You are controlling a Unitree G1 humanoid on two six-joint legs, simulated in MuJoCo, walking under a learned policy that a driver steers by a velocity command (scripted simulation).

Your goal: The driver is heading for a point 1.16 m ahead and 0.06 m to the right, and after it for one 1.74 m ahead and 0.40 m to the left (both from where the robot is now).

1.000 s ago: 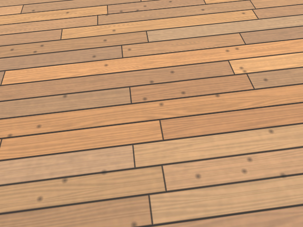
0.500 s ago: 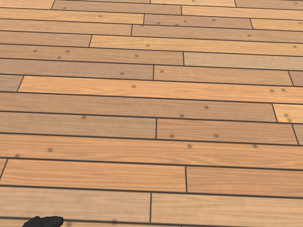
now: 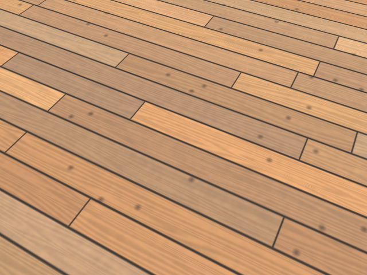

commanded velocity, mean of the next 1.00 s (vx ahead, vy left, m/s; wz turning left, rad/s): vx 0.50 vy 0.00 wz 0.19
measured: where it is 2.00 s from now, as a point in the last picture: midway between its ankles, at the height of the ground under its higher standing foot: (188, 127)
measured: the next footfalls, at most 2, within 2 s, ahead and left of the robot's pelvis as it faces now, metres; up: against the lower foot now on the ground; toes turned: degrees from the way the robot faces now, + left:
left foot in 0.16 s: +0.26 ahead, +0.15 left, +0.00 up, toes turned +8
right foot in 0.70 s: +0.61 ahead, -0.03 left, +0.00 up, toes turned +7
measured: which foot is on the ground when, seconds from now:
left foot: up 0.00-0.14, down 0.16-0.72, up 0.74-1.00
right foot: down 0.00-0.16, up 0.18-0.68, down 0.70-1.00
